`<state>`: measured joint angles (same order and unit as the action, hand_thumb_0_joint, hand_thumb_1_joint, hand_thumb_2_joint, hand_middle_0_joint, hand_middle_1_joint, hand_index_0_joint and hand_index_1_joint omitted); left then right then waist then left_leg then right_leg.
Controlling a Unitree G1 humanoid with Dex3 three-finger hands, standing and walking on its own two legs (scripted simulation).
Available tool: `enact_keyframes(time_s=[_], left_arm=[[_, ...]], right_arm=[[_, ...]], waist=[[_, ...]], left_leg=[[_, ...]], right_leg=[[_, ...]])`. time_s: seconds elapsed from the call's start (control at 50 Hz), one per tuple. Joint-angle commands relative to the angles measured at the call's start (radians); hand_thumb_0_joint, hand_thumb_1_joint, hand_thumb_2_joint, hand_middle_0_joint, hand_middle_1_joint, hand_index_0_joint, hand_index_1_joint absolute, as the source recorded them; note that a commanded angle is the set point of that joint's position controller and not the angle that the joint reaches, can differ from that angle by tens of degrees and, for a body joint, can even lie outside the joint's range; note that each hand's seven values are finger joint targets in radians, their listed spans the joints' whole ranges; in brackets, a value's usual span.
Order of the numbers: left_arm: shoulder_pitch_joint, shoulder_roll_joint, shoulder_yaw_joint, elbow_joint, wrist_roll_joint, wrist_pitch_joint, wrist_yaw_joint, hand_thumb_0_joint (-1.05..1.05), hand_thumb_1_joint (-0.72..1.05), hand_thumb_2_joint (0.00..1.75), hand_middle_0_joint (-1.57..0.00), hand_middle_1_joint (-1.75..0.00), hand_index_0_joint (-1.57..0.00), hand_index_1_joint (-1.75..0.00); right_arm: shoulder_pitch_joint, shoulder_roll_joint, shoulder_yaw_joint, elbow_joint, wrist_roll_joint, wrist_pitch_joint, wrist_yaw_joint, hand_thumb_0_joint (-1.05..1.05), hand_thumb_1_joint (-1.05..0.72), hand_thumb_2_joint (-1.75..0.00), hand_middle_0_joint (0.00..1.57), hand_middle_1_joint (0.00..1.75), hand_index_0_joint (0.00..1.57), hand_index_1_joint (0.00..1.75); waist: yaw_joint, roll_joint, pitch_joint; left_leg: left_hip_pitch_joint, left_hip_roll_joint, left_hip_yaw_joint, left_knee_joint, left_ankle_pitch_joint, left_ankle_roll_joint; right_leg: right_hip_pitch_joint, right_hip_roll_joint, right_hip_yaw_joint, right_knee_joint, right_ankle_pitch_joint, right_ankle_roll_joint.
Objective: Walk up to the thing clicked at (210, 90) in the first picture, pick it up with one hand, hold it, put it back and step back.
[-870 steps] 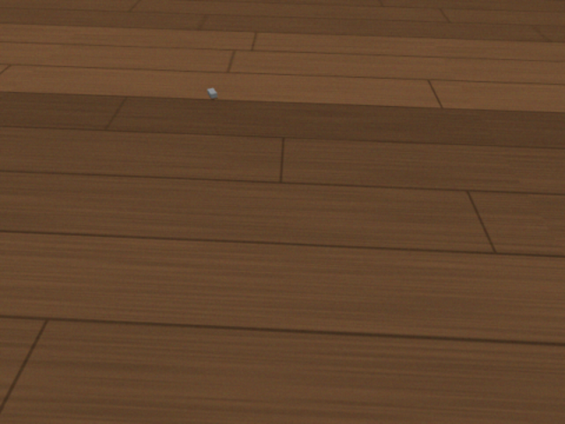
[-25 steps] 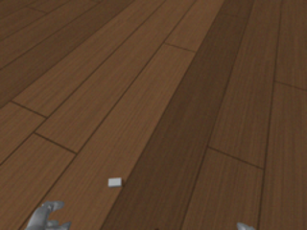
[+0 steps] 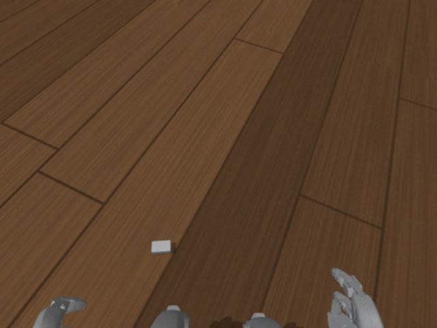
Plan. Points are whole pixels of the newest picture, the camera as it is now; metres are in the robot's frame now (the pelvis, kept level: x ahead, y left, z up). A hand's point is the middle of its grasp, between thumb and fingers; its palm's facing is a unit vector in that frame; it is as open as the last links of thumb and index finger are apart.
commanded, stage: rise first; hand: left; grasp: from above
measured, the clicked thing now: (161, 247) +0.46 +0.21 -0.68
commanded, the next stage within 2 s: none
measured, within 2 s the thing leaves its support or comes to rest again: neither
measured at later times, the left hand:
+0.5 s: hand (93, 321) +0.17 +0.27 -0.25, palm faces -0.38 -0.66 -0.65, open 13.5 cm
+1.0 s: hand (125, 269) +0.32 +0.27 -0.42, palm faces -0.45 -0.14 -0.88, open 12.4 cm
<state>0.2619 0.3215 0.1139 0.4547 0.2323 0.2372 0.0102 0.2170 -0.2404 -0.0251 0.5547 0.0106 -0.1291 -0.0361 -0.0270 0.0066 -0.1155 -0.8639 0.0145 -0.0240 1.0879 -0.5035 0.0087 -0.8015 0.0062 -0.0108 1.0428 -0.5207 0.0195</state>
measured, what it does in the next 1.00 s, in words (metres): lowers itself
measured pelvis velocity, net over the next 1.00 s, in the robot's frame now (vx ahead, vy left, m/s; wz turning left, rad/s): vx -0.10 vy -0.01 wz -0.08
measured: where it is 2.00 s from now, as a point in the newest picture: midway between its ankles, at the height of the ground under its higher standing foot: outside the picture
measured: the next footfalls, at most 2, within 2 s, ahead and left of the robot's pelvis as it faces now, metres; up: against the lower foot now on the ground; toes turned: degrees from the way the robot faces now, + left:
none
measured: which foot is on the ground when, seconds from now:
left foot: down 0.00-1.00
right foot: down 0.00-1.00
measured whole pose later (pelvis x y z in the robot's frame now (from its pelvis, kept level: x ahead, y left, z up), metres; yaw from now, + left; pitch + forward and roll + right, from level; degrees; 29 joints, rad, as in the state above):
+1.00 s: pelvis -0.10 -0.01 -0.29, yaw -4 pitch +34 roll -5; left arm -0.68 0.60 0.09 1.13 1.05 -0.18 0.27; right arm 0.14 -0.26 -0.03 0.75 -0.05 -0.10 0.06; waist -0.09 0.01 -0.13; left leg -2.08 0.03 -0.09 2.13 -0.64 -0.01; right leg -2.01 0.04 -0.06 2.10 -0.68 0.01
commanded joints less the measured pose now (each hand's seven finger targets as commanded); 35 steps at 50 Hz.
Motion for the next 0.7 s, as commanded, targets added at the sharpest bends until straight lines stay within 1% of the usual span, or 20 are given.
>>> enact_keyframes(time_s=[0.0,0.02,0.12,0.16,0.2,0.24,0.28,0.32,0.36,0.38,0.42,0.44,0.46,0.52,0.54,0.58,0.6,0.64,0.66,0.68], left_arm=[[0.058,0.159,0.057,-0.179,0.019,-0.002,0.023,0.00,-0.42,0.83,-0.25,-0.89,-0.24,-0.90],[0.066,0.170,0.066,-0.192,0.024,0.000,0.026,0.00,-0.42,0.83,-0.24,-0.90,-0.24,-0.90],[0.101,0.159,0.056,-0.241,0.039,0.011,0.035,0.00,-0.43,0.83,-0.25,-0.89,-0.25,-0.89],[0.110,0.164,0.057,-0.252,0.050,0.010,0.037,0.00,-0.43,0.83,-0.24,-0.90,-0.23,-0.90],[0.039,0.170,0.046,-0.241,0.069,0.001,0.041,0.00,-0.46,0.85,-0.25,-0.89,-0.24,-0.90],[-0.024,0.179,0.038,-0.194,0.096,-0.021,0.043,0.00,-0.45,0.83,-0.25,-0.90,-0.24,-0.90],[-0.098,0.208,0.056,-0.127,0.141,-0.059,0.050,0.00,-0.48,0.86,-0.22,-0.91,-0.21,-0.92],[-0.150,0.192,0.032,-0.071,0.183,-0.104,0.058,0.00,-0.46,0.86,-0.22,-0.92,-0.21,-0.92],[-0.219,0.201,0.026,-0.037,0.228,-0.155,0.067,0.00,-0.45,0.87,-0.22,-0.90,-0.21,-0.91],[-0.266,0.222,0.031,-0.025,0.248,-0.179,0.075,0.00,-0.43,0.86,-0.23,-0.90,-0.22,-0.91],[-0.307,0.255,0.037,-0.003,0.303,-0.213,0.094,0.00,-0.42,0.86,-0.25,-0.89,-0.24,-0.90],[-0.354,0.267,0.030,-0.016,0.323,-0.229,0.104,0.00,-0.41,0.86,-0.24,-0.90,-0.24,-0.91],[-0.368,0.265,0.029,0.036,0.347,-0.240,0.113,0.00,-0.41,0.85,-0.27,-0.88,-0.26,-0.89],[-0.465,0.348,0.068,0.112,0.423,-0.268,0.147,0.00,-0.41,0.86,-0.25,-0.89,-0.24,-0.91],[-0.469,0.353,0.077,0.156,0.441,-0.276,0.155,0.00,-0.39,0.86,-0.25,-0.89,-0.24,-0.90],[-0.537,0.356,0.065,0.166,0.480,-0.293,0.170,0.00,-0.39,0.86,-0.27,-0.88,-0.25,-0.89],[-0.582,0.373,0.065,0.204,0.499,-0.298,0.174,0.00,-0.37,0.85,-0.27,-0.87,-0.26,-0.89],[-0.711,0.387,0.047,0.234,0.539,-0.317,0.181,0.00,-0.36,0.84,-0.30,-0.85,-0.29,-0.87],[-0.747,0.401,0.050,0.252,0.556,-0.328,0.186,0.00,-0.34,0.83,-0.30,-0.84,-0.29,-0.85],[-0.798,0.424,0.049,0.279,0.578,-0.339,0.194,0.00,-0.33,0.82,-0.31,-0.83,-0.30,-0.84]], right_arm=[[0.011,-0.147,-0.058,-0.144,0.002,-0.062,-0.013,0.00,-0.92,-0.90,0.20,0.30,0.20,0.30],[0.011,-0.145,-0.058,-0.148,0.001,-0.062,-0.013,0.00,-0.92,-0.90,0.20,0.30,0.20,0.30],[0.007,-0.140,-0.057,-0.164,0.002,-0.071,-0.012,0.00,-0.94,-0.91,0.20,0.30,0.20,0.30],[0.001,-0.141,-0.057,-0.166,0.002,-0.074,-0.012,0.00,-0.92,-0.90,0.20,0.30,0.20,0.30],[-0.003,-0.144,-0.054,-0.164,0.003,-0.078,-0.014,0.00,-0.94,-0.91,0.20,0.30,0.20,0.30],[-0.008,-0.152,-0.052,-0.146,0.000,-0.088,-0.010,0.00,-0.95,-0.91,0.20,0.30,0.20,0.30],[-0.019,-0.155,-0.047,-0.133,0.000,-0.099,-0.006,0.00,-0.94,-0.91,0.20,0.30,0.20,0.30],[-0.028,-0.159,-0.049,-0.118,-0.003,-0.112,0.005,0.00,-0.93,-0.91,0.20,0.30,0.20,0.30],[-0.036,-0.169,-0.056,-0.102,-0.003,-0.125,0.014,0.00,-0.92,-0.90,0.20,0.30,0.20,0.30],[-0.041,-0.176,-0.061,-0.091,-0.001,-0.128,0.018,0.00,-0.91,-0.90,0.20,0.30,0.20,0.30],[-0.046,-0.188,-0.067,-0.071,0.000,-0.134,0.023,0.00,-0.92,-0.90,0.20,0.30,0.20,0.30],[-0.047,-0.193,-0.070,-0.063,0.002,-0.135,0.026,0.00,-0.91,-0.90,0.20,0.30,0.20,0.30],[-0.051,-0.196,-0.069,-0.049,0.002,-0.134,0.028,0.00,-0.93,-0.91,0.20,0.30,0.20,0.30],[-0.048,-0.206,-0.075,-0.009,0.001,-0.124,0.038,0.00,-0.91,-0.91,0.20,0.30,0.20,0.30],[-0.047,-0.209,-0.076,0.000,0.000,-0.119,0.043,0.00,-0.90,-0.90,0.20,0.30,0.20,0.30],[-0.041,-0.212,-0.084,0.016,-0.002,-0.109,0.053,0.00,-0.90,-0.90,0.20,0.30,0.20,0.30],[-0.037,-0.217,-0.086,0.028,-0.002,-0.105,0.057,0.00,-0.90,-0.90,0.20,0.30,0.20,0.30],[-0.020,-0.213,-0.090,0.048,-0.009,-0.093,0.062,0.00,-0.91,-0.90,0.20,0.30,0.20,0.30],[-0.013,-0.211,-0.096,0.053,-0.010,-0.088,0.064,0.00,-0.90,-0.90,0.20,0.30,0.20,0.30],[-0.009,-0.209,-0.094,0.060,-0.013,-0.083,0.066,0.00,-0.91,-0.90,0.20,0.30,0.20,0.30]], waist=[[-0.009,0.072,-0.239],[0.001,0.068,-0.243],[-0.008,0.068,-0.266],[0.001,0.092,-0.262],[-0.021,0.080,-0.250],[-0.031,0.076,-0.230],[-0.031,0.066,-0.225],[-0.032,0.062,-0.260],[-0.028,0.088,-0.301],[-0.027,0.085,-0.327],[-0.014,0.117,-0.395],[-0.017,0.126,-0.444],[-0.022,0.120,-0.452],[0.005,0.112,-0.506],[0.009,0.100,-0.530],[0.017,0.106,-0.588],[0.014,0.101,-0.599],[-0.009,0.074,-0.600],[-0.005,0.048,-0.616],[-0.016,0.036,-0.615]], left_leg=[[0.190,0.008,-0.020,-0.108,0.357,-0.002],[0.173,0.006,-0.017,-0.094,0.364,0.000],[0.127,0.001,-0.016,-0.048,0.335,0.002],[0.124,0.005,-0.026,-0.045,0.319,-0.004],[0.080,0.004,-0.033,-0.023,0.272,-0.001],[0.033,0.009,-0.040,0.017,0.249,-0.003],[-0.047,0.004,-0.041,0.072,0.189,-0.001],[-0.116,-0.006,-0.027,0.137,0.152,0.001],[-0.162,-0.008,-0.032,0.183,0.114,-0.004],[-0.188,-0.009,-0.032,0.207,0.086,-0.004],[-0.200,-0.006,-0.039,0.249,0.096,-0.010],[-0.204,-0.005,-0.037,0.285,0.119,-0.007],[-0.239,-0.008,-0.042,0.312,0.120,-0.008],[-0.333,-0.014,-0.023,0.414,0.157,0.002],[-0.357,-0.015,-0.026,0.439,0.167,0.002],[-0.388,-0.016,-0.020,0.491,0.180,0.004],[-0.406,-0.016,-0.018,0.519,0.184,0.005],[-0.498,-0.016,-0.005,0.576,0.121,0.012],[-0.541,-0.019,0.004,0.603,0.082,0.016],[-0.591,-0.021,0.010,0.626,0.045,0.018]], right_leg=[[0.023,0.019,-0.027,-0.070,0.273,-0.040],[0.022,0.017,-0.027,-0.063,0.281,-0.039],[-0.012,0.019,-0.027,-0.027,0.270,-0.039],[-0.051,0.020,-0.030,0.001,0.239,-0.043],[-0.092,0.021,-0.030,0.018,0.216,-0.043],[-0.166,0.023,-0.033,0.071,0.184,-0.044],[-0.235,0.021,-0.029,0.129,0.143,-0.045],[-0.301,0.020,-0.022,0.187,0.125,-0.046],[-0.380,0.017,-0.017,0.254,0.094,-0.048],[-0.407,0.016,-0.016,0.279,0.075,-0.048],[-0.472,0.017,-0.017,0.348,0.080,-0.052],[-0.503,0.018,-0.017,0.373,0.096,-0.052],[-0.532,0.019,-0.021,0.405,0.096,-0.052],[-0.596,0.025,-0.018,0.472,0.122,-0.053],[-0.610,0.027,-0.023,0.502,0.126,-0.055],[-0.651,0.028,-0.026,0.543,0.130,-0.056],[-0.668,0.029,-0.028,0.560,0.131,-0.055],[-0.692,0.030,-0.028,0.577,0.101,-0.050],[-0.693,0.033,-0.025,0.578,0.076,-0.047],[-0.693,0.034,-0.022,0.585,0.051,-0.045]])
